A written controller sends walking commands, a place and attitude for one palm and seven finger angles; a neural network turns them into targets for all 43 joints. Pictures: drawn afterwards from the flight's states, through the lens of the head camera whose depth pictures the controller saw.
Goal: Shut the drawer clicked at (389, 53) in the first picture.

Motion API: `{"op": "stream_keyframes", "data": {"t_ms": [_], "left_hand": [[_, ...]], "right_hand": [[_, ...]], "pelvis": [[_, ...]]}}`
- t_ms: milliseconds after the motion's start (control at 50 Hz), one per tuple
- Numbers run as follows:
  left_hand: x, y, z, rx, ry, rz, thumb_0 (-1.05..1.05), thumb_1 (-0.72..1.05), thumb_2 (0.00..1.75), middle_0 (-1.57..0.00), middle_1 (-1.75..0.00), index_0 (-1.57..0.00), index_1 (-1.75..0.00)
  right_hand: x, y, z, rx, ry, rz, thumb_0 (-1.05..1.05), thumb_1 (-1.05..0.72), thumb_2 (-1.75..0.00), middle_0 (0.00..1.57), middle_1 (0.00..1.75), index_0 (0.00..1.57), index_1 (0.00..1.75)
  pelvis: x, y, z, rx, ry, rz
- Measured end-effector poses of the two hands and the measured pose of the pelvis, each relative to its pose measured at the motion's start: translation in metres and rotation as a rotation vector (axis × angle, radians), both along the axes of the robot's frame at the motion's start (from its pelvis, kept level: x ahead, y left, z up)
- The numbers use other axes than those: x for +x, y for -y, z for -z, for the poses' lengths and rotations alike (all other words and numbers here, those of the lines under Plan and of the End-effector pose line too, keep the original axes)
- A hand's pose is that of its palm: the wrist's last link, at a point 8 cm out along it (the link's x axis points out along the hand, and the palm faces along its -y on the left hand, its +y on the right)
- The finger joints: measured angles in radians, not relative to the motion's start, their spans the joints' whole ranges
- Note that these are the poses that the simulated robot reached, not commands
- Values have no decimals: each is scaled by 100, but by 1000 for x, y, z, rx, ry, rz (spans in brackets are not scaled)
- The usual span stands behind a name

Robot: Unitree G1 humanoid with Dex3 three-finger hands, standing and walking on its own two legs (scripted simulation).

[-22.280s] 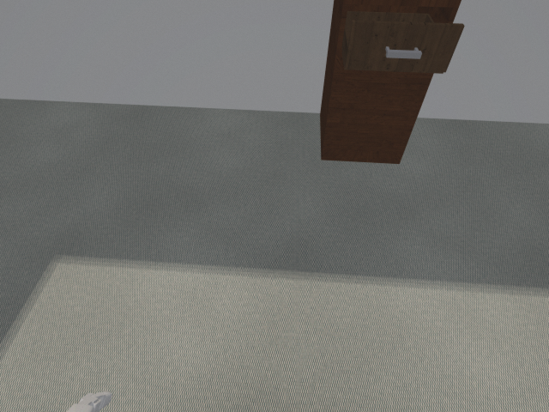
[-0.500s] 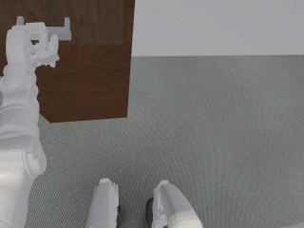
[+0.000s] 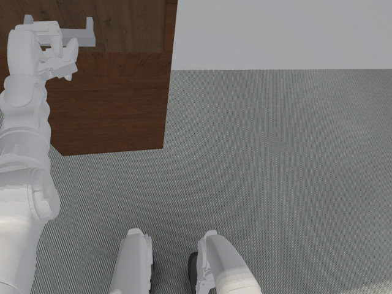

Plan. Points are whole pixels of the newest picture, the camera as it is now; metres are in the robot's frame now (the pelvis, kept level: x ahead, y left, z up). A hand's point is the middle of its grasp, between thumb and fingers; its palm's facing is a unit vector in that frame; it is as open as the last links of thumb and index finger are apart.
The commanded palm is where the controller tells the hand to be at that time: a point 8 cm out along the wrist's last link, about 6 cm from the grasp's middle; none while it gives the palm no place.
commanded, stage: pull the fist back off the drawer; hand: left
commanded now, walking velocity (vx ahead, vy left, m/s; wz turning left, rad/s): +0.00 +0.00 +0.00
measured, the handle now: (59, 29) +0.60 +0.23 +0.07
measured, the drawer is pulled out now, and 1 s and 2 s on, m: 0.00 0.00 0.00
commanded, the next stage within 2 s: draw the hand back to the body in 0.34 s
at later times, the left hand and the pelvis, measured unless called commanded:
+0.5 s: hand (78, 61) +0.53 +0.19 +0.07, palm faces +0.08 -1.00 -0.04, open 3.1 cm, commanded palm +0.48 +0.23 +0.09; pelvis +0.04 +0.00 +0.02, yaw -1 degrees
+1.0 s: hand (29, 91) +0.39 +0.20 +0.17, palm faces +0.11 -0.99 -0.13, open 3.3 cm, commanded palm +0.35 +0.25 +0.19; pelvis +0.08 -0.02 +0.09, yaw +2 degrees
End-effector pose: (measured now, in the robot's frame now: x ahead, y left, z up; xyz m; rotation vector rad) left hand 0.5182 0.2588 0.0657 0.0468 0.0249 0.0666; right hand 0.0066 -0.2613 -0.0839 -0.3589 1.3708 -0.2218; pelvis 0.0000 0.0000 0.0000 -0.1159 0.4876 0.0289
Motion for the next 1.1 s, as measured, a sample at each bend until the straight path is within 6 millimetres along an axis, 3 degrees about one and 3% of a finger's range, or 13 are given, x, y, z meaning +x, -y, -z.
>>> {"op": "stream_keyframes", "data": {"t_ms": [220, 540, 740, 960, 1100], "left_hand": [[-7, 12, 1, -22, 7, -4, -7, 65, 87, -140, -160, -140, -160], [-19, 21, -9, -4, 35, -20, 1, 84, 88, -140, -160, -140, -160], [-82, 17, -57, 9, 19, -32, 2, 89, 89, -140, -160, -140, -160], [-141, 13, -103, 9, 57, -11, 2, 90, 90, -140, -160, -140, -160], [-184, 9, -132, 209, -55, -153, 2, 90, 90, -140, -160, -140, -160]], "right_hand": [[14, -5, -3, 43, 14, 33, 1, -90, -90, 20, 30, 20, 30], [69, -3, -9, 95, 66, 73, 1, -90, -90, 20, 30, 20, 30], [137, -4, -46, 149, 228, 39, 1, -90, -90, 20, 30, 20, 30], [218, 1, -87, 153, 498, -72, 1, -90, -90, 20, 30, 20, 30], [250, -10, -116, 163, 586, -93, 1, -90, -90, 20, 30, 20, 30]], "pelvis": [[11, -2, -10, 12, 19, 17], [46, 3, -29, 46, 52, 41], [72, 9, -69, 71, 160, 28], [78, 17, -90, 91, 277, 0], [80, 20, -111, 115, 374, 4]]}}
